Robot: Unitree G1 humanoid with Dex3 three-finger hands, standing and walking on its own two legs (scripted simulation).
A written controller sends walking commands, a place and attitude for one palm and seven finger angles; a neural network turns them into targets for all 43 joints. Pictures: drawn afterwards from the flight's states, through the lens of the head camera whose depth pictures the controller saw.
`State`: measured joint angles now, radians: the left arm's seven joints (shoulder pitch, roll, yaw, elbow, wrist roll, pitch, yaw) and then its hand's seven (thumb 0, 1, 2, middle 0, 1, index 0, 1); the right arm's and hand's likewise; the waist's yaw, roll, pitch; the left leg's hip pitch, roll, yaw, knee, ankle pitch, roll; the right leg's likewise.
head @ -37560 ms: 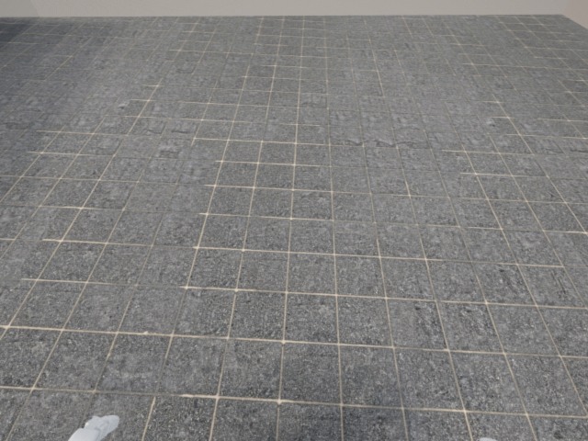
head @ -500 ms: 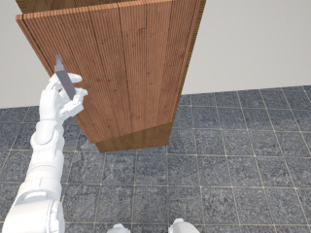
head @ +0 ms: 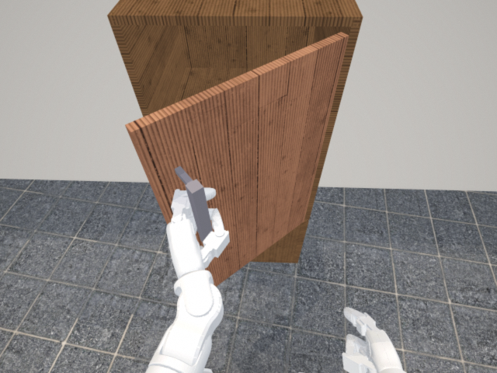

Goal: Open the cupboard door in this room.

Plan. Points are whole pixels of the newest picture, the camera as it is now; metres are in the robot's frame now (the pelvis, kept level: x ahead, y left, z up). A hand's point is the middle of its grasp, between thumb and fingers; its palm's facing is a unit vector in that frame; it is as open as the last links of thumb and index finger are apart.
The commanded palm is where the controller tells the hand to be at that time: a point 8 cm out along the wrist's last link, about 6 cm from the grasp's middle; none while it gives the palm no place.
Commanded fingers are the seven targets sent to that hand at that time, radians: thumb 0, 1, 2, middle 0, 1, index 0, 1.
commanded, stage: pull the door open along its arc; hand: left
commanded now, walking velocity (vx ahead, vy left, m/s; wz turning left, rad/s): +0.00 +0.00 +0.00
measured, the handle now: (195, 209) +0.36 +0.11 +0.07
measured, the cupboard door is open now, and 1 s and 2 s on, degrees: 41 42 46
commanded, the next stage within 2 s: open thumb and fingers to let go in 0.02 s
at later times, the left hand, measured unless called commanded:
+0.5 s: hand (228, 240) +0.31 +0.05 +0.06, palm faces +0.41 -0.91 -0.02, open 9.6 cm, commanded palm +0.26 +0.10 +0.06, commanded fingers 0.00 -0.50 0.30 -0.30 -1.20 -0.30 -1.20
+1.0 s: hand (224, 239) +0.31 +0.06 +0.06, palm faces +0.31 -0.95 -0.01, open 15.1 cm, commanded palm +0.27 +0.10 +0.06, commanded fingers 0.00 -0.50 0.30 -0.15 -0.30 -0.15 -0.30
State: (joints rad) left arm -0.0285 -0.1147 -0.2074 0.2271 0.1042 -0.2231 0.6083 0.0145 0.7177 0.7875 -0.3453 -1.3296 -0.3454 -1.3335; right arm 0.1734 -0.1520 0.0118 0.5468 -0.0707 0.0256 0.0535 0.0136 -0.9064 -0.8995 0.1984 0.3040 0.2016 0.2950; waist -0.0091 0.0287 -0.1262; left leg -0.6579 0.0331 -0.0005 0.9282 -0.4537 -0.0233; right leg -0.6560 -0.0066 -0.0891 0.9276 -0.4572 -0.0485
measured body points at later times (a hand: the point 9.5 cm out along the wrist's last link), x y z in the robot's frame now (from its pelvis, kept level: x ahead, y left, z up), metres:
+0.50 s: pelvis +0.00 -0.03 +0.00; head +0.03 -0.06 +0.45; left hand +0.28 +0.10 +0.07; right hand +0.16 -0.26 -0.11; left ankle +0.00 +0.13 -0.69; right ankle +0.00 -0.09 -0.69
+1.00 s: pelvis +0.00 +0.00 +0.00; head +0.03 -0.01 +0.45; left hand +0.29 +0.10 +0.06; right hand +0.17 -0.21 -0.10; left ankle +0.00 +0.13 -0.69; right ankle +0.00 -0.09 -0.69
